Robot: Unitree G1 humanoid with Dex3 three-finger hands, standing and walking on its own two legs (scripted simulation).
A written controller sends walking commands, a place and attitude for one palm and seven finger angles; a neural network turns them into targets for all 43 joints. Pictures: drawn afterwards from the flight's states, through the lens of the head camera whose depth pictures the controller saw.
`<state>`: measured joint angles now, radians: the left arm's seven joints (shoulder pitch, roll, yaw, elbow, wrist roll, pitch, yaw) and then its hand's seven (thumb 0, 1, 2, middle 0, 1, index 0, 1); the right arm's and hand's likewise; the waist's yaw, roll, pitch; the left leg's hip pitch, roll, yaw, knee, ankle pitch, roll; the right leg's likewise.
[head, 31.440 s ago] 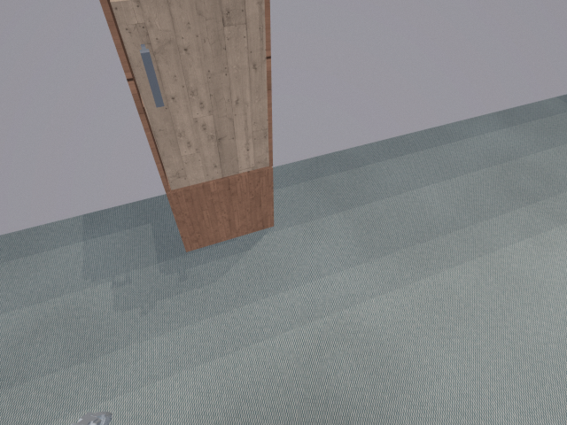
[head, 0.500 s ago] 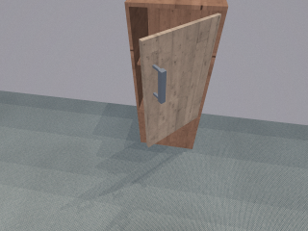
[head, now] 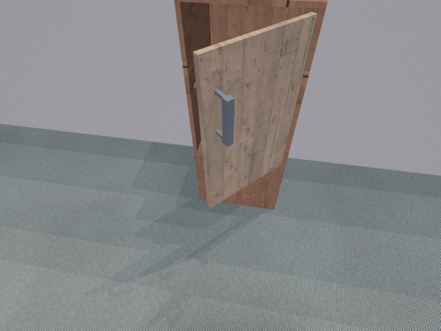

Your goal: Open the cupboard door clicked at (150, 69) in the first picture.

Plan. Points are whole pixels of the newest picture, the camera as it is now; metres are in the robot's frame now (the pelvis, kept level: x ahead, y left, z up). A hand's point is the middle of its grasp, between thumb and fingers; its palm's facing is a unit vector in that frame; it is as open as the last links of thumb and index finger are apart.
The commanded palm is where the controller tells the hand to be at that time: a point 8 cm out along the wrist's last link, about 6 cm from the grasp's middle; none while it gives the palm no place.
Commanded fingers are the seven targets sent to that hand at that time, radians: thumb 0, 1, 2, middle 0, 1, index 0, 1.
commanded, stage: look to check the result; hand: left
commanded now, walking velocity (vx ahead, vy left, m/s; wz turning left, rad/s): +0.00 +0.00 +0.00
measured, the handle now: (223, 118) +0.59 +0.02 +0.04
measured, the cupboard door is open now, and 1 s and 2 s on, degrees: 46 46 46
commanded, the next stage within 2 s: walk to a spot facing it in 0.28 s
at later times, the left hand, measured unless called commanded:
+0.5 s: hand out of the picture +0.00 +0.16 -0.17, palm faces +0.05 -0.98 -0.20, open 7.4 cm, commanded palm none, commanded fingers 0.00 0.90 0.90 -0.20 -0.30 -0.20 -0.30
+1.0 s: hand out of the picture +0.14 +0.17 -0.16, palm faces -0.21 -0.93 -0.30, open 7.4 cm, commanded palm none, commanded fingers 0.00 0.90 0.90 -0.20 -0.30 -0.20 -0.30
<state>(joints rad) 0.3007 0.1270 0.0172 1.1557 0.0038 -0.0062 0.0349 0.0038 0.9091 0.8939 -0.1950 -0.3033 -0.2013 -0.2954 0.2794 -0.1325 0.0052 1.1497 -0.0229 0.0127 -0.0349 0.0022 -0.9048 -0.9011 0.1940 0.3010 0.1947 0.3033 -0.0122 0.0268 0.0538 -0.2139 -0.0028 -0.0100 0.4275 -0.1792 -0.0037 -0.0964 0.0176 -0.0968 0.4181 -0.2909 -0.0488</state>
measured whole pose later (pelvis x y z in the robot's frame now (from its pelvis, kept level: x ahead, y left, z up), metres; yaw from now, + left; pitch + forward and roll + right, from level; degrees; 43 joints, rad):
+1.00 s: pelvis -0.01 -0.02 -0.02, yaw -15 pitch +0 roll +1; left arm 0.15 0.24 0.09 0.94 0.02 0.04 -0.03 0.00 0.91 0.89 -0.19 -0.30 -0.20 -0.30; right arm 0.23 -0.21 -0.05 0.98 -0.04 0.02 -0.03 0.00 -0.90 -0.90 0.20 0.30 0.20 0.30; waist 0.00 0.03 0.09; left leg -0.28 0.14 0.21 0.59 -0.29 -0.05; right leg -0.30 -0.04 -0.04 0.63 -0.32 -0.01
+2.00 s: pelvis +0.00 -0.05 -0.01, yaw -53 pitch +1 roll +1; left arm 0.18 0.22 0.06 0.91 0.03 0.05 0.00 0.01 0.90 0.89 -0.20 -0.30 -0.20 -0.30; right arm 0.17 -0.23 -0.05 0.89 -0.01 0.04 -0.02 0.01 -0.91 -0.90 0.19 0.30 0.19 0.30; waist -0.01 -0.02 0.10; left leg -0.39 0.03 0.03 0.78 -0.41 -0.07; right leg -0.29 0.05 0.12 0.54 -0.26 -0.02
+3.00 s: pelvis +0.06 -0.30 +0.00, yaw -87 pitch +2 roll +1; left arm 0.11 0.22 0.08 0.93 0.03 0.00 -0.06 0.01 0.91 0.89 -0.19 -0.30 -0.20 -0.29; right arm 0.37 -0.17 -0.03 1.00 -0.04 -0.06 0.00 0.00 -0.91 -0.90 0.20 0.30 0.20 0.30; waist -0.03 0.00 0.05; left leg -0.13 0.09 0.21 0.38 -0.27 -0.04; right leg -0.55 -0.08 -0.08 0.82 -0.23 -0.01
